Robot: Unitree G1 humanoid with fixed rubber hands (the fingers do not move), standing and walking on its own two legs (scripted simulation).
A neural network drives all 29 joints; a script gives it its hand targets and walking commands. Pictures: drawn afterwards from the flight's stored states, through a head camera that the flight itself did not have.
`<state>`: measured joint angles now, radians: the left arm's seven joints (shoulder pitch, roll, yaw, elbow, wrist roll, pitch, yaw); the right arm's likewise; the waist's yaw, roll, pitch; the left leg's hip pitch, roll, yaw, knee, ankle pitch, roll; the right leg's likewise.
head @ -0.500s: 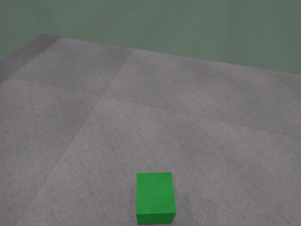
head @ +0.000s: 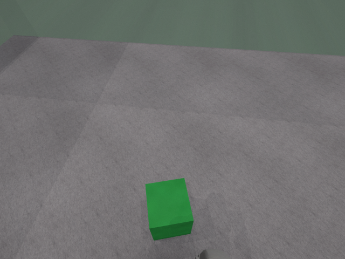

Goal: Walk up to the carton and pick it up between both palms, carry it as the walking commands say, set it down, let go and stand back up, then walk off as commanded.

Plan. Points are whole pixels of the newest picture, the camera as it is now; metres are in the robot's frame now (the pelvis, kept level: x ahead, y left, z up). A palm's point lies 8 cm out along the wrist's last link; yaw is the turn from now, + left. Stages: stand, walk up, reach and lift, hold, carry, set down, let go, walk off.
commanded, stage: walk off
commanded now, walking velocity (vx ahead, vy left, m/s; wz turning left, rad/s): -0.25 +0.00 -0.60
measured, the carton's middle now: (168, 209) +0.42 +0.03 -0.63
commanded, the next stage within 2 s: none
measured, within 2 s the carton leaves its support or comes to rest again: neither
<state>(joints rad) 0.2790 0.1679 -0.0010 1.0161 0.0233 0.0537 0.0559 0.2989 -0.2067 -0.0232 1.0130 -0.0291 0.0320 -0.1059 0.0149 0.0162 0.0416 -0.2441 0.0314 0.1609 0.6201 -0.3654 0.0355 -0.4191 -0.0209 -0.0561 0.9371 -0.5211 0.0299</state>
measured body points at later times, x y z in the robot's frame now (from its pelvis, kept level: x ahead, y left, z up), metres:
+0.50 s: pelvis -0.13 +0.00 +0.01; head -0.10 -0.01 +0.46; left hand +0.00 +0.26 -0.12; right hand -0.11 -0.27 -0.13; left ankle -0.16 +0.15 -0.69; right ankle -0.01 -0.11 -0.72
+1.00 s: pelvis -0.29 +0.06 +0.00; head -0.27 +0.04 +0.45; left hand -0.04 +0.23 -0.12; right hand -0.34 -0.22 -0.13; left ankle -0.17 +0.13 -0.72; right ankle -0.40 -0.01 -0.73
